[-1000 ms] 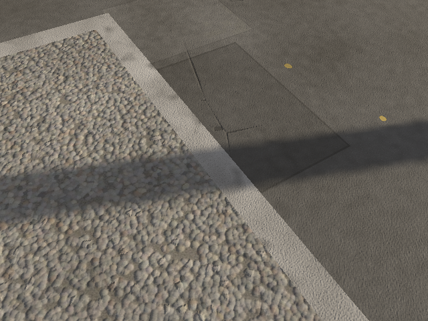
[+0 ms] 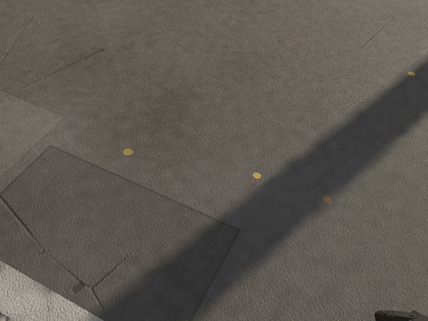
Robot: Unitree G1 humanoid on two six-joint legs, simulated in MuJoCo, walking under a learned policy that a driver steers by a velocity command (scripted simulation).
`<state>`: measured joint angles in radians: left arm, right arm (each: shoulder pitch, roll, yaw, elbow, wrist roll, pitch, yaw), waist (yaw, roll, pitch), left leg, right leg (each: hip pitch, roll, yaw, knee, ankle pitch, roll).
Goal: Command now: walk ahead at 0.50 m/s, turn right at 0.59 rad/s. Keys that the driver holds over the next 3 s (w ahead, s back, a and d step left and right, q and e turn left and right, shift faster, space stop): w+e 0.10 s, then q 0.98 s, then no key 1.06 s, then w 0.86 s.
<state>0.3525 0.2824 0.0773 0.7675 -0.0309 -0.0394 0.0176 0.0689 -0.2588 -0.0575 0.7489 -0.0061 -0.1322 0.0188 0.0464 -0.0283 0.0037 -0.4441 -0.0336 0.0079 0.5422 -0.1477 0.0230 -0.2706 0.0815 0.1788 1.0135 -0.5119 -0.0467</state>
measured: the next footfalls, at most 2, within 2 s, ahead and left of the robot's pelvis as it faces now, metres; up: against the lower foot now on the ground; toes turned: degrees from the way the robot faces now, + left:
right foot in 0.38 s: +0.31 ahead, -0.15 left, +0.00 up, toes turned -2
left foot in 0.76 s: +0.24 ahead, +0.11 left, +0.00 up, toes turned +13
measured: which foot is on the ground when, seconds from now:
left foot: down 0.00-0.40, up 0.42-0.74, down 0.76-1.00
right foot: up 0.00-0.36, down 0.38-0.76, up 0.78-1.00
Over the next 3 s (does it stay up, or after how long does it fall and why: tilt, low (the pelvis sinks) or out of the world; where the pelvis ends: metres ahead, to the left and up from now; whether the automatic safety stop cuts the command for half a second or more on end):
stays up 0.49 0.17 0.01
